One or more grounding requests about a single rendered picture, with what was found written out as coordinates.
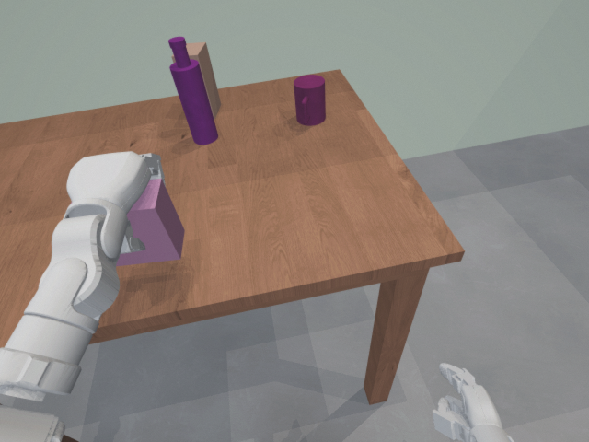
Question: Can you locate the left robot hand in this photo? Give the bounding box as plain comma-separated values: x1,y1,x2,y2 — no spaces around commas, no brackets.
66,151,166,254

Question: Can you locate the robot left forearm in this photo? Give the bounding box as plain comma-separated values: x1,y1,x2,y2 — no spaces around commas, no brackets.
0,198,128,401

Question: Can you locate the robot left upper arm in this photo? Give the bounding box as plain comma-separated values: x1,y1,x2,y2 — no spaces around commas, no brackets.
0,404,65,442

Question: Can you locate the right robot hand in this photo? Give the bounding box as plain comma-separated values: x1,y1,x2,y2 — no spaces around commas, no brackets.
433,363,502,442

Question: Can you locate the table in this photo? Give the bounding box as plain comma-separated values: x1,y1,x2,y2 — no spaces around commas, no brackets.
0,69,465,442

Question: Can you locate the sponge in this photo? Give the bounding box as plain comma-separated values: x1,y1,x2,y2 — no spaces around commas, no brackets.
71,179,185,266

